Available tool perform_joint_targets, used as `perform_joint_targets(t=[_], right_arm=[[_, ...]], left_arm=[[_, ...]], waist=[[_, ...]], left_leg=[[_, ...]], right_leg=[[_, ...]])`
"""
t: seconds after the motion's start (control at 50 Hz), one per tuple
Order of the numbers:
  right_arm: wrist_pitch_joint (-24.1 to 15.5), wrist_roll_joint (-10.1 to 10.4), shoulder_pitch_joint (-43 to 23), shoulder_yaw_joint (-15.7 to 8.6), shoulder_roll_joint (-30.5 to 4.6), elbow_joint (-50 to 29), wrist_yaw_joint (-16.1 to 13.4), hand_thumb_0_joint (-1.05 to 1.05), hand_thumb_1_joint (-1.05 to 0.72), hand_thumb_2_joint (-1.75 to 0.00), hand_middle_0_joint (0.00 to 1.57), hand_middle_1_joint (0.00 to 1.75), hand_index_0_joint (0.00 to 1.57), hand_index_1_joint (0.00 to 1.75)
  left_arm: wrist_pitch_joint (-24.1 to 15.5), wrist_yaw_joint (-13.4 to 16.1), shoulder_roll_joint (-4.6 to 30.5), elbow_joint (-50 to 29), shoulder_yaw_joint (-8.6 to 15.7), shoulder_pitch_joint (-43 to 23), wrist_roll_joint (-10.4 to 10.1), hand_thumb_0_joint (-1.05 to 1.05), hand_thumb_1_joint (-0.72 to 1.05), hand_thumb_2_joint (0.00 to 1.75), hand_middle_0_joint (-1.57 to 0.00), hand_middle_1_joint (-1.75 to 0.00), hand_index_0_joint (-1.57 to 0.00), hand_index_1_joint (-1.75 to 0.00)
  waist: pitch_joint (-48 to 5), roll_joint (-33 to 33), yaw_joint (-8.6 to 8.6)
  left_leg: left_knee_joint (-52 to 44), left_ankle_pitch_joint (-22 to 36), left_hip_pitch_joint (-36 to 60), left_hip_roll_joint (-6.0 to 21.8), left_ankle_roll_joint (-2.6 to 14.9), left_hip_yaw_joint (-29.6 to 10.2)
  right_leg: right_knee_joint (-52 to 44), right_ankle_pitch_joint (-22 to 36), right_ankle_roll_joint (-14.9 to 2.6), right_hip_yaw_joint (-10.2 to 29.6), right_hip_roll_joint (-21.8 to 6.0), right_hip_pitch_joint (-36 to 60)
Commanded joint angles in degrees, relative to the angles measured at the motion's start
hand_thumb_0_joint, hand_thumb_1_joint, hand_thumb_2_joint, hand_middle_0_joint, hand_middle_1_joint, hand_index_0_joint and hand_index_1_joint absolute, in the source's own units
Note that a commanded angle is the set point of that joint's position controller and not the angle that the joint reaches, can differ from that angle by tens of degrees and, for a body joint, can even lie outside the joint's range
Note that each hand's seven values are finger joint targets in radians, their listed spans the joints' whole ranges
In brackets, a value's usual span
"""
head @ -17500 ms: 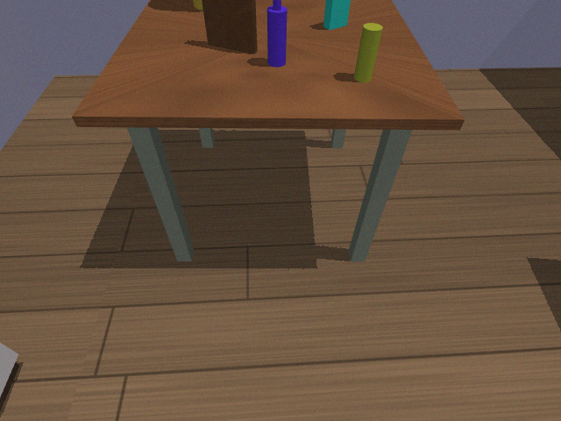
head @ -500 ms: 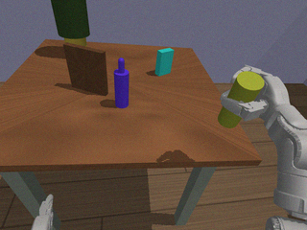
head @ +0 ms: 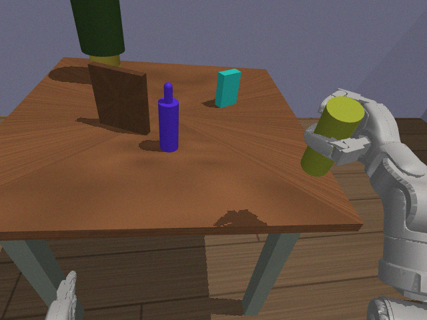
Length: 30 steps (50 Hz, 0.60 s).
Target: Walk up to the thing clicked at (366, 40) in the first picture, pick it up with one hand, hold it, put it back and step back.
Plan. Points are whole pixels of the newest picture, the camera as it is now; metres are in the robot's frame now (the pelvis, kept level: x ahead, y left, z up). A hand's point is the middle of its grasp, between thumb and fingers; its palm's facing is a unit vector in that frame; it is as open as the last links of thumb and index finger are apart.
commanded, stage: hold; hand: right
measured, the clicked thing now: (327, 140) +0.33 -0.16 +0.25
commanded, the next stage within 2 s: crouch in 0.54 s
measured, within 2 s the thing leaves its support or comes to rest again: neither
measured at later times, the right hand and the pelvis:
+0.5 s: hand (327, 129) +0.33 -0.15 +0.27, palm faces -0.04 +1.00 -0.04, open 8.0 cm; pelvis -0.01 +0.00 +0.00, yaw +0 degrees
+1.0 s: hand (307, 139) +0.37 -0.15 +0.22, palm faces +0.00 +1.00 +0.01, open 8.0 cm; pelvis -0.02 +0.01 +0.00, yaw +0 degrees
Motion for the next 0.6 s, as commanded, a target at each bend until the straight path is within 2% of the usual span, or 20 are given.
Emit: perform_joint_targets(t=[0.0,0.02,0.04,0.06,0.08,0.1,0.22,0.24,0.26,0.28,0.3,0.38,0.42,0.46,0.48,0.5,0.52,0.54,0.56,0.58], right_arm=[[-4.9,1.1,-26.7,-2.9,-10.6,-12.8,0.2,0.0,-0.3,-1.24,1.29,1.38,1.32,1.38],[-4.7,1.3,-26.5,-5.2,-13.1,-12.4,0.0,0.0,-0.31,-1.23,1.28,1.36,1.31,1.36],[-4.6,1.4,-25.9,-4.6,-11.9,-10.6,0.0,0.0,-0.3,-1.24,1.29,1.37,1.32,1.37],[-5.1,1.4,-26.9,-4.9,-12.7,-13.4,-0.1,0.0,-0.3,-1.23,1.29,1.36,1.31,1.36],[-4.9,1.1,-25.6,-4.4,-12.0,-10.5,-0.2,0.0,-0.32,-1.25,1.3,1.38,1.33,1.38],[-5.3,1.0,-26.8,-4.9,-12.9,-12.5,-0.3,0.0,-0.31,-1.26,1.3,1.39,1.33,1.39],[-5.4,1.1,-26.4,-4.6,-12.3,-13.3,-0.7,0.0,-0.32,-1.25,1.3,1.38,1.32,1.38],[-5.2,1.0,-26.9,-4.8,-12.6,-11.9,-0.9,0.0,-0.31,-1.25,1.3,1.38,1.33,1.38],[-5.2,1.0,-26.6,-3.5,-11.3,-11.7,-0.8,0.0,-0.32,-1.26,1.31,1.39,1.34,1.39],[-5.2,0.9,-27.5,-4.0,-12.4,-12.2,-0.9,0.0,-0.32,-1.25,1.31,1.38,1.33,1.38],[-5.4,0.8,-29.4,-4.0,-12.6,-13.3,-0.9,0.0,-0.33,-1.25,1.31,1.38,1.33,1.38],[-4.9,0.9,-27.1,-3.6,-11.5,-9.6,-1.0,0.0,-0.31,-1.24,1.3,1.38,1.33,1.38],[-5.1,0.7,-28.9,-5.2,-14.0,-9.9,-1.0,0.0,-0.31,-1.25,1.31,1.39,1.33,1.39],[-5.0,0.9,-28.2,-4.0,-12.2,-8.6,-0.8,0.0,-0.32,-1.26,1.31,1.39,1.34,1.39],[-4.8,0.8,-28.2,-4.9,-13.9,-9.3,-0.8,0.0,-0.29,-1.26,1.31,1.4,1.34,1.4],[-5.2,0.9,-28.7,-2.8,-11.0,-10.5,-0.5,0.0,-0.3,-1.27,1.31,1.4,1.34,1.4],[-5.3,1.1,-29.3,-3.7,-11.9,-10.3,-0.6,0.0,-0.32,-1.26,1.32,1.39,1.34,1.39],[-5.3,0.9,-29.0,-5.4,-13.8,-10.0,-0.7,0.0,-0.3,-1.26,1.31,1.4,1.34,1.4],[-5.3,1.0,-30.0,-4.6,-13.2,-10.9,-0.7,0.0,-0.29,-1.27,1.31,1.4,1.34,1.4],[-5.0,0.8,-28.8,-3.4,-11.8,-9.8,-0.7,0.0,-0.31,-1.25,1.31,1.39,1.33,1.39]], left_arm=[[-3.8,-0.2,5.2,-11.8,0.1,-11.3,-0.5,0.0,-0.55,0.05,-0.04,-0.04,-0.04,-0.04],[-3.5,0.3,8.1,-8.7,3.5,-8.6,-0.4,0.0,-0.55,0.05,-0.04,-0.04,-0.04,-0.04],[-3.6,-0.1,5.4,-9.5,0.5,-9.9,-0.6,0.0,-0.55,0.05,-0.04,-0.04,-0.04,-0.04],[-3.9,0.1,6.4,-10.1,1.6,-10.1,-0.4,0.0,-0.55,0.05,-0.04,-0.04,-0.04,-0.04],[-3.9,-0.2,5.4,-10.8,0.4,-10.6,-0.5,0.0,-0.55,0.05,-0.04,-0.04,-0.04,-0.04],[-3.7,0.1,7.2,-9.7,2.6,-9.3,-0.3,0.0,-0.55,0.05,-0.04,-0.04,-0.04,-0.04],[-4.3,-0.2,5.9,-10.8,1.1,-9.9,-0.4,0.0,-0.55,0.05,-0.04,-0.04,-0.04,-0.04],[-4.1,0.1,7.4,-8.4,2.9,-8.1,-0.2,0.0,-0.55,0.05,-0.04,-0.04,-0.04,-0.04],[-4.4,-0.2,6.5,-10.7,1.4,-9.9,-0.4,0.0,-0.55,0.05,-0.04,-0.04,-0.04,-0.04],[-4.3,0.0,7.8,-10.0,2.9,-9.3,-0.3,0.0,-0.55,0.05,-0.04,-0.04,-0.04,-0.04],[-4.3,-0.1,6.3,-10.0,1.2,-9.3,-0.3,0.0,-0.55,0.05,-0.04,-0.04,-0.04,-0.04],[-4.5,-0.1,6.1,-10.2,0.9,-11.0,-0.3,0.0,-0.55,0.05,-0.04,-0.04,-0.04,-0.04],[-4.3,0.2,7.4,-7.6,2.3,-8.8,-0.1,0.0,-0.55,0.05,-0.04,-0.04,-0.04,-0.04],[-4.6,-0.2,6.0,-9.6,0.9,-10.0,-0.4,0.0,-0.55,0.05,-0.04,-0.04,-0.04,-0.04],[-4.2,0.2,8.4,-7.7,3.4,-8.6,-0.3,0.0,-0.55,0.05,-0.04,-0.04,-0.04,-0.04],[-4.4,-0.2,5.8,-10.1,0.8,-9.6,-0.4,0.0,-0.55,0.05,-0.04,-0.04,-0.04,-0.04],[-4.6,-0.2,5.6,-9.8,0.4,-9.9,-0.4,0.0,-0.55,0.05,-0.04,-0.04,-0.04,-0.04],[-4.3,0.1,7.1,-8.0,2.8,-8.3,-0.3,0.0,-0.56,0.05,-0.04,-0.04,-0.04,-0.04],[-4.4,-0.1,6.0,-10.3,0.6,-9.4,-0.3,0.0,-0.55,0.05,-0.04,-0.04,-0.04,-0.04],[-4.3,-0.2,5.7,-9.9,0.6,-9.7,-0.3,0.0,-0.56,0.06,-0.04,-0.04,-0.04,-0.04]], waist=[[-10.7,4.1,-0.34],[-10.0,3.6,-0.3],[-9.2,4.7,-0.64],[-10.6,3.5,-0.67],[-10.8,4.5,-0.22],[-10.4,3.8,-0.19],[-10.7,3.7,-0.05],[-9.7,4.3,0.27],[-9.4,5.1,0.12],[-9.8,3.7,0.33],[-10.5,3.1,0.18],[-9.0,5.5,0.02],[-9.3,3.5,-0.17],[-9.5,5.5,-0.16],[-8.9,3.7,0.03],[-10.6,3.7,0.27],[-10.3,5.1,-0.34],[-11.3,3.7,-0.2],[-11.7,4.0,-0.36],[-10.8,5.3,-0.01]], left_leg=[[-3.6,7.8,4.6,-2.2,0.8,2.3],[-4.0,6.7,4.0,-2.0,0.75,2.1],[-4.3,6.1,3.9,-2.0,0.63,2.1],[-4.1,6.7,4.7,-1.8,0.61,1.8],[-4.0,6.3,4.2,-2.0,0.63,2.0],[-4.3,6.1,4.4,-1.8,0.63,1.9],[-4.4,5.7,4.2,-1.6,0.45,1.7],[-4.6,5.1,3.5,-1.8,0.39,1.7],[-4.6,4.8,3.6,-2.0,0.42,1.9],[-4.6,4.4,3.8,-1.8,0.54,1.7],[-4.4,5.2,4.0,-1.8,0.56,1.8],[-4.9,4.0,3.3,-1.7,0.25,1.8],[-5.0,3.6,3.5,-1.6,0.51,1.6],[-4.8,4.4,3.8,-1.8,0.43,1.9],[-4.8,4.0,3.2,-1.7,0.64,1.6],[-4.5,5.7,4.1,-1.8,0.68,1.8],[-4.5,5.7,4.2,-1.9,0.56,1.9],[-4.4,6.3,4.5,-1.7,0.63,1.7],[-4.4,7.1,4.7,-1.5,0.51,1.6],[-4.6,6.3,4.2,-1.6,0.36,1.6]], right_leg=[[-4.7,11.9,-1.02,0.0,0.8,0.3],[-4.8,10.3,-1.2,-0.2,1.0,0.3],[-5.0,9.8,-1.34,-0.3,1.1,-0.4],[-4.7,9.9,-1.35,-0.4,1.3,0.1],[-4.9,9.7,-1.39,-0.4,1.2,0.1],[-5.0,9.4,-1.33,-0.4,1.3,0.0],[-4.7,8.9,-1.54,-0.6,1.5,0.2],[-4.7,8.1,-1.68,-0.6,1.5,-0.3],[-5.0,7.9,-1.57,-0.5,1.3,-0.5],[-5.1,7.3,-1.52,-0.5,1.4,-0.2],[-4.9,8.2,-1.46,-0.4,1.4,0.0],[-5.0,7.1,-1.7,-0.5,1.7,-0.9],[-5.3,6.6,-1.61,-0.4,1.6,-0.7],[-5.1,7.7,-1.59,-0.4,1.4,-1.0],[-5.3,6.9,-1.51,-0.3,1.3,-0.8],[-5.3,8.9,-1.33,-0.3,1.3,0.4],[-4.9,9.0,-1.42,-0.4,1.3,-0.3],[-4.8,9.6,-1.33,-0.4,1.3,0.6],[-4.6,10.3,-1.46,-0.6,1.5,0.5],[-4.7,9.5,-1.54,-0.6,1.5,0.1]])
